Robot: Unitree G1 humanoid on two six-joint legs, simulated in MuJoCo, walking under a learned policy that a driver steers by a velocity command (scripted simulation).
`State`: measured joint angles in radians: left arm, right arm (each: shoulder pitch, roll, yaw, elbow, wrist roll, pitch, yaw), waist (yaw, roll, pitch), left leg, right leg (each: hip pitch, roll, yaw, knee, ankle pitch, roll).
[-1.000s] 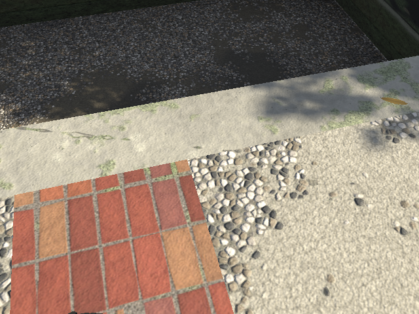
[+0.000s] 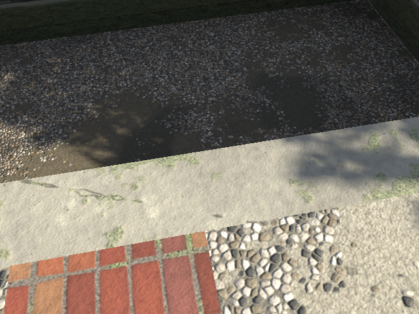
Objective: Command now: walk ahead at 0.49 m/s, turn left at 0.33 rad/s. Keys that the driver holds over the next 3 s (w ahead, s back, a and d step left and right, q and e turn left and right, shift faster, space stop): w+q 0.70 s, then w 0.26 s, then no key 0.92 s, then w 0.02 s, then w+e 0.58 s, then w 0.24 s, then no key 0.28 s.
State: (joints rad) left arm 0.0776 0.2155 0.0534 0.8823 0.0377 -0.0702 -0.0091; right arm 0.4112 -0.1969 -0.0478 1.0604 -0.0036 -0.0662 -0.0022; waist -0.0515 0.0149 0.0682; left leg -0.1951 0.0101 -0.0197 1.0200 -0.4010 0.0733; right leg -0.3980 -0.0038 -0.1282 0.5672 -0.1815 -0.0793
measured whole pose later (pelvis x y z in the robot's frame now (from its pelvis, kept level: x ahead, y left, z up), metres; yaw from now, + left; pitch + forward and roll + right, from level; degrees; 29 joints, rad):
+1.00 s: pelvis +0.53 +0.10 -0.01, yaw +29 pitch +0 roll +1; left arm 0.06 0.21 0.02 0.74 0.03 -0.03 0.00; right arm 0.47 -0.25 -0.04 0.89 -0.01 -0.04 -0.04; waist -0.07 -0.02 0.05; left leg 0.05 -0.14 -0.12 0.46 -0.46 0.11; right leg -0.49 0.00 -0.05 0.57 -0.06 -0.06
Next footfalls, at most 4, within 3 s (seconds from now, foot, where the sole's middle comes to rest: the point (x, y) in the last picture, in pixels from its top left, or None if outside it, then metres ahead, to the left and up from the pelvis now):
0.46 left None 0.38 0.11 -0.76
1.00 right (183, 233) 0.72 0.10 -0.76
1.40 left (135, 265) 0.62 0.26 -0.76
2.28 right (180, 199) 0.86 0.11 -0.76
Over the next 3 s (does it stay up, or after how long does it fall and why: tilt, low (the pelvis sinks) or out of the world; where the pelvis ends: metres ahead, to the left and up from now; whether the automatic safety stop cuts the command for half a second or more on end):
stays up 0.84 0.21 0.02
